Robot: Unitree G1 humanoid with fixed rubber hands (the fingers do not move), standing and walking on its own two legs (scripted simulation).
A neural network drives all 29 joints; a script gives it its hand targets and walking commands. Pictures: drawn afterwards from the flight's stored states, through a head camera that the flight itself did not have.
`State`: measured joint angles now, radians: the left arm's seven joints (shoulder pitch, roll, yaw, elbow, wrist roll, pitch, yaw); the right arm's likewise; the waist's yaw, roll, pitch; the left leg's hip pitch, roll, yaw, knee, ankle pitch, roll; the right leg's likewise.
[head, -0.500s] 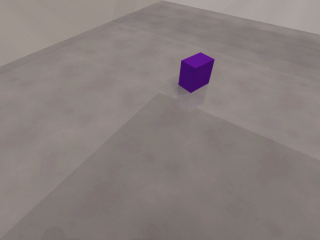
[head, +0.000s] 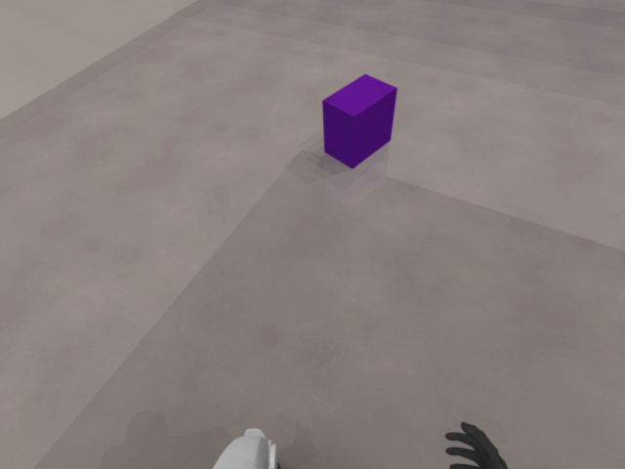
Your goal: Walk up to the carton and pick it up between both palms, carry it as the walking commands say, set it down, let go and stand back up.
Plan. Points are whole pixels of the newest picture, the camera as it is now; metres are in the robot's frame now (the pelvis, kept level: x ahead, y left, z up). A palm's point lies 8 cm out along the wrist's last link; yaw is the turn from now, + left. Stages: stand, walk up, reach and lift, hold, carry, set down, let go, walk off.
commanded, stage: walk up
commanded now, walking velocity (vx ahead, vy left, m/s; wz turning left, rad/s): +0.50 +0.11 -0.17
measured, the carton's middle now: (358, 121) +1.67 -0.03 -0.64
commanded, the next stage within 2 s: none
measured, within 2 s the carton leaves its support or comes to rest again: neither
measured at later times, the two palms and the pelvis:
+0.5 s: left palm (194, 258) +0.49 +0.28 -0.11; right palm (463, 454) +0.20 -0.18 -0.14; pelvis +0.30 +0.05 -0.01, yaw -2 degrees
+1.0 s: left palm (203, 267) +0.48 +0.27 -0.13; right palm (448, 180) +0.73 -0.22 -0.12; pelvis +0.57 +0.02 -0.01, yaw -2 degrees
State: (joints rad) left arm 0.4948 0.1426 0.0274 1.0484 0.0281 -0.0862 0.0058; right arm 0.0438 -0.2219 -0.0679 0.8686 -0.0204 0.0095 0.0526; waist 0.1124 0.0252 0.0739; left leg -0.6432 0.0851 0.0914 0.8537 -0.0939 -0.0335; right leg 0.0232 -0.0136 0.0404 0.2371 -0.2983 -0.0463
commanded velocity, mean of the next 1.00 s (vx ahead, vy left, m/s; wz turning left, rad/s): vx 0.50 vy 0.05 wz -0.05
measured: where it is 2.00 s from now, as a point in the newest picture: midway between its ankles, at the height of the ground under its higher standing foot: (351, 249)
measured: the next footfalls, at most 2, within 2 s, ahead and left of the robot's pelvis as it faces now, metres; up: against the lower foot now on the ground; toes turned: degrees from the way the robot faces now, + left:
left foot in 0.16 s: +0.27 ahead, +0.14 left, +0.00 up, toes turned +8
right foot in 0.66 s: +0.54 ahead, -0.11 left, +0.00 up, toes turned -9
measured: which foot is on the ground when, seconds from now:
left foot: up 0.00-0.14, down 0.16-0.68, up 0.70-1.00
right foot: down 0.00-0.16, up 0.18-0.64, down 0.66-1.00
